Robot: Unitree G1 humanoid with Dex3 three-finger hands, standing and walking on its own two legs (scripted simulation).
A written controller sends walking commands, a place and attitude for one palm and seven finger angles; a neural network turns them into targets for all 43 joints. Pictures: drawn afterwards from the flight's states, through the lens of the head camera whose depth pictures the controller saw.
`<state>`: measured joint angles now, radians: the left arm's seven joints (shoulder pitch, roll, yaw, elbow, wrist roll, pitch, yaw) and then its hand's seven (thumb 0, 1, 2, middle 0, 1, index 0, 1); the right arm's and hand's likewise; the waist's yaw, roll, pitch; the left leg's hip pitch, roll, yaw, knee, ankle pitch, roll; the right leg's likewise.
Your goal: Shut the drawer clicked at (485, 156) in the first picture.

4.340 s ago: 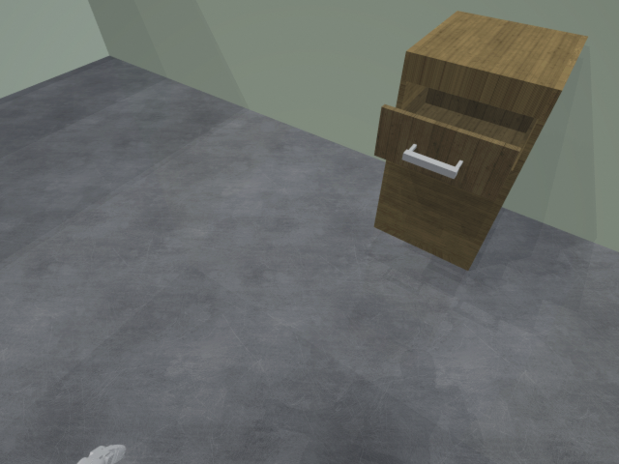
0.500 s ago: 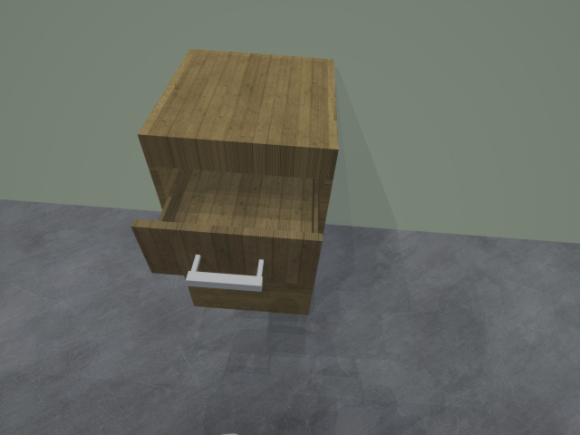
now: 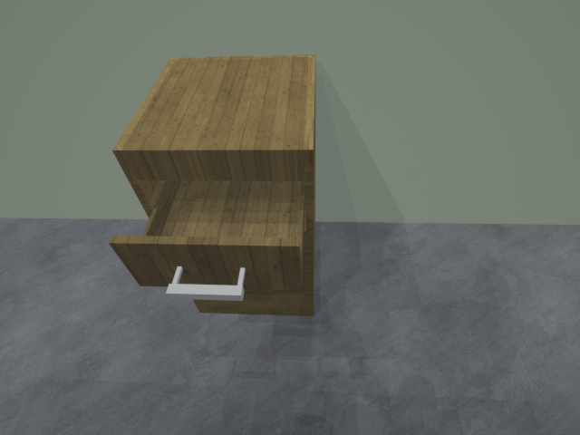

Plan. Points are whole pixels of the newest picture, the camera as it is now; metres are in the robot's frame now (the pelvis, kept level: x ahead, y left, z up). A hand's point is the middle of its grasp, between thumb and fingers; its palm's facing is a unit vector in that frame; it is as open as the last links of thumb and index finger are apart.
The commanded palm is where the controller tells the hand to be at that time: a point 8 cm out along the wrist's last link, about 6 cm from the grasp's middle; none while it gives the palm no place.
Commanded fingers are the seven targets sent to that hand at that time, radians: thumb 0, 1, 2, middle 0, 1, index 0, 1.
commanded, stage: come to a stop and stand still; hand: left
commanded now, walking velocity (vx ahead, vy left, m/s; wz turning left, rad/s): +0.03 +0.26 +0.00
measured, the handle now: (207, 282) +0.43 +0.22 -0.16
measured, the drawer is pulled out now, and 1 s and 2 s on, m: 0.18 0.18 0.18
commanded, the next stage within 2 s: look again from close up in 0.82 s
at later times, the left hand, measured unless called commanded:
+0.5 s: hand out of the picture -0.04 +0.23 -0.17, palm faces +0.11 -0.97 -0.22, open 7.3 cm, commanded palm none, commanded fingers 0.00 0.90 0.90 -0.20 -0.30 -0.20 -0.30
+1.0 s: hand out of the picture -0.06 +0.21 -0.17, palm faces +0.03 -0.98 -0.18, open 7.3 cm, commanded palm none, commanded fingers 0.00 0.90 0.90 -0.20 -0.30 -0.20 -0.30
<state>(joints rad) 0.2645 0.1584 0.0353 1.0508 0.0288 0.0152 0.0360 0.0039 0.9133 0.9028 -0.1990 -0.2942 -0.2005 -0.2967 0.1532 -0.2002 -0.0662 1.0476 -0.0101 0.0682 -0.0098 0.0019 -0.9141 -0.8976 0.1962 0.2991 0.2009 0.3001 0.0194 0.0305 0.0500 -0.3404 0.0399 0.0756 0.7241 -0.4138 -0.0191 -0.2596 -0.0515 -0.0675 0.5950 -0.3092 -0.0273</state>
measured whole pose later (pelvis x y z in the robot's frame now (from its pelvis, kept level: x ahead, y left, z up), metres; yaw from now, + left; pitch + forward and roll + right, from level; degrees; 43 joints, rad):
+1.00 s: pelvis -0.05 +0.05 +0.01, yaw +1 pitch -1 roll +0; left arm 0.29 0.12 -0.01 1.14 0.02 -0.03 0.04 0.01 0.92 0.90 -0.20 -0.29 -0.20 -0.30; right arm 0.30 -0.13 0.01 1.10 -0.01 0.00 -0.02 0.01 -0.91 -0.90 0.20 0.30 0.20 0.30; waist -0.01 0.02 0.03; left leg -0.18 0.02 0.04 0.49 -0.29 0.00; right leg -0.22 -0.03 -0.04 0.46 -0.22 0.01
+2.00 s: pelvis +0.01 +0.03 +0.00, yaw +1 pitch +0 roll +0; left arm 0.32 0.11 0.00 1.13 0.01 -0.03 0.03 0.01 0.91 0.90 -0.20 -0.29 -0.20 -0.30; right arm 0.29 -0.13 0.01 1.13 0.00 -0.02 -0.04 0.01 -0.91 -0.90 0.19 0.30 0.20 0.30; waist 0.00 0.00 0.05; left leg -0.12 0.04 0.03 0.51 -0.37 -0.03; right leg -0.19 -0.02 -0.06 0.55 -0.34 -0.01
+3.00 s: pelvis -0.04 +0.08 +0.01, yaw +0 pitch -2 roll +0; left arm 0.30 0.15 -0.01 1.12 0.01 0.00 0.04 0.01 0.91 0.90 -0.20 -0.29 -0.20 -0.30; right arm 0.27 -0.15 0.00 1.15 0.00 0.00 -0.01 0.01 -0.91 -0.90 0.20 0.30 0.20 0.30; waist 0.00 -0.01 0.07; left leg -0.13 -0.02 0.07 0.46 -0.29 0.04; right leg -0.19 -0.07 -0.01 0.46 -0.24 0.05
